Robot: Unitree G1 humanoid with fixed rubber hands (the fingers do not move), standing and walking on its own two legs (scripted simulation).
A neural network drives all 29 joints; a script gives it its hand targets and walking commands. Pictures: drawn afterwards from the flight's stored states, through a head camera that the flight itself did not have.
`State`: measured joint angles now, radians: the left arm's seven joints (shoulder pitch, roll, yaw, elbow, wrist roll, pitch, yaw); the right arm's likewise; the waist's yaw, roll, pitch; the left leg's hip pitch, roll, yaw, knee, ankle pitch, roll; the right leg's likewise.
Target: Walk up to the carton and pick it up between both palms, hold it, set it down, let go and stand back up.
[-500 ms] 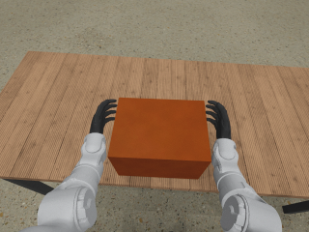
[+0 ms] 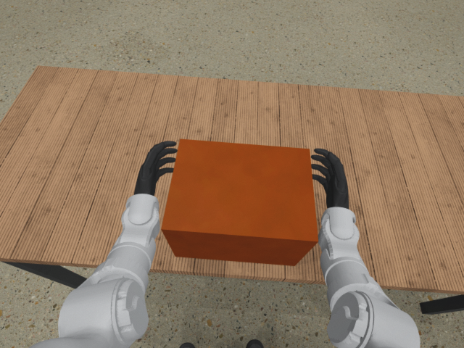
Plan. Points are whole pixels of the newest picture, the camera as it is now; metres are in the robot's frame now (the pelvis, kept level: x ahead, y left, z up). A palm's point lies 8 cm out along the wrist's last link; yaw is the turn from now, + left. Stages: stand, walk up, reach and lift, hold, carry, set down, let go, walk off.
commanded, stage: set down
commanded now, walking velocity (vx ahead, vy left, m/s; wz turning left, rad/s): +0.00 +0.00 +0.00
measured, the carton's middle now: (239, 205) +0.37 -0.03 -0.05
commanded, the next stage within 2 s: none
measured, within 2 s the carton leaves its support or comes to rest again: neither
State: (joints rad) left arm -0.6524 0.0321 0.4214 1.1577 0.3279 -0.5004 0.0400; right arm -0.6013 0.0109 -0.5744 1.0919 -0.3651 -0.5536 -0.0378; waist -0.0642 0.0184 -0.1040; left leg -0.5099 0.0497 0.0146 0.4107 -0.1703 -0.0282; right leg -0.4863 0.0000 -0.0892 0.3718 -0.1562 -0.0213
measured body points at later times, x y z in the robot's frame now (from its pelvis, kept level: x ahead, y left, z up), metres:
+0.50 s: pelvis +0.00 +0.01 -0.02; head +0.07 +0.00 +0.43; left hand +0.41 +0.14 +0.00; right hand +0.38 -0.21 -0.01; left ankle +0.00 +0.13 -0.74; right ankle +0.00 -0.11 -0.74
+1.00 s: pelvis -0.04 -0.01 -0.04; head +0.03 -0.02 +0.41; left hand +0.37 +0.17 -0.01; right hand +0.34 -0.27 -0.02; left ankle +0.00 +0.14 -0.74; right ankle +0.00 -0.11 -0.74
